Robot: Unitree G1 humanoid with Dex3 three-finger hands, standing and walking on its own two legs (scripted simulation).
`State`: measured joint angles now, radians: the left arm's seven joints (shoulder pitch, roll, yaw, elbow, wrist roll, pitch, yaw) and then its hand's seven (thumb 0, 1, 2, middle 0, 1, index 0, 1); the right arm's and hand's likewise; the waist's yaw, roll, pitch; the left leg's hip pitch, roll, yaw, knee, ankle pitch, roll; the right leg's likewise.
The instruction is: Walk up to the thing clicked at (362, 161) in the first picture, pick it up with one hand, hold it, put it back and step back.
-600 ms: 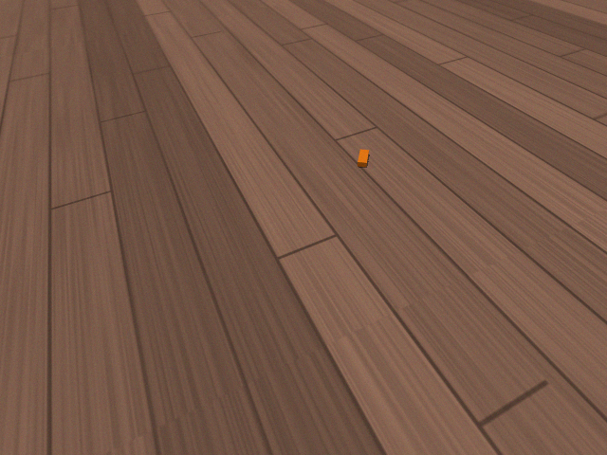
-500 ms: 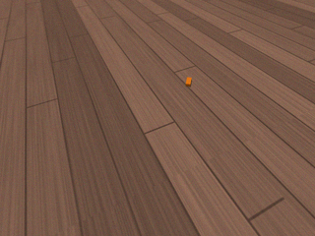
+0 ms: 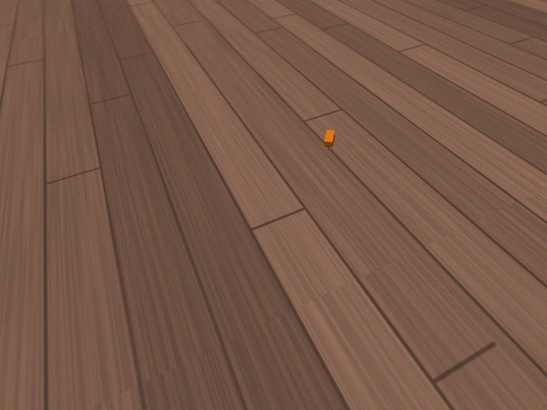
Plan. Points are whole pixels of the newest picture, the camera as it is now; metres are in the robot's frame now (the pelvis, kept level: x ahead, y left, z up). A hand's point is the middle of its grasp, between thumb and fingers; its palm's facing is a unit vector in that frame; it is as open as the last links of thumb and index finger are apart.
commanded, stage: stand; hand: left
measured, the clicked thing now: (329, 137) +1.70 -0.28 -0.77
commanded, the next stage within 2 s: walk up in 0.52 s
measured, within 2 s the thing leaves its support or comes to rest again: neither
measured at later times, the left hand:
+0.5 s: hand out of the picture +0.08 +0.25 -0.15, palm faces -0.03 -0.94 -0.34, open 7.4 cm
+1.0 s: hand (177, 306) +0.34 +0.22 -0.13, palm faces -0.28 -0.79 -0.55, open 7.4 cm
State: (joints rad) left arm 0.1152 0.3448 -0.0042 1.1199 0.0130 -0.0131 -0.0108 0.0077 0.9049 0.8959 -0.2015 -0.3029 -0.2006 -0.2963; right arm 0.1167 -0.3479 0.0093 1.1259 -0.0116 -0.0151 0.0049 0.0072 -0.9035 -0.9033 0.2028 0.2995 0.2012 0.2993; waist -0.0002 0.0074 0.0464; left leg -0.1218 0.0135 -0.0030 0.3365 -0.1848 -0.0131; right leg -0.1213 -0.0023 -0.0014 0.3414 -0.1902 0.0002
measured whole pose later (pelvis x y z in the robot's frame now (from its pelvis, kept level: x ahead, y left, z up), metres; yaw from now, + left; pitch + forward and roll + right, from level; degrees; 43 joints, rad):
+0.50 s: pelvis +0.01 +0.00 +0.00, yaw +0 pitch -1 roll +0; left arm 0.11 0.35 0.00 1.12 0.01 -0.01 -0.01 0.01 0.90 0.90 -0.20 -0.30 -0.20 -0.30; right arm 0.11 -0.35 0.01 1.13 -0.01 -0.01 0.00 0.01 -0.90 -0.90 0.20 0.30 0.20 0.30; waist 0.00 0.01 0.04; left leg -0.11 0.01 0.00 0.32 -0.19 -0.01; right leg -0.11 0.00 0.00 0.32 -0.19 0.00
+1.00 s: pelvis +0.15 -0.05 -0.04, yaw -23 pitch -2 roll -1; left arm 0.28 0.44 0.08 0.93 0.00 -0.07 -0.02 0.01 0.91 0.90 -0.20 -0.30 -0.20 -0.30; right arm 0.17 -0.51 -0.09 0.93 -0.05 0.01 0.13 0.01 -0.91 -0.90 0.20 0.30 0.20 0.30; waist 0.02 0.16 -0.01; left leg -0.26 0.05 0.01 1.13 -0.57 0.00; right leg -0.35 -0.07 -0.08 0.78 -0.40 0.01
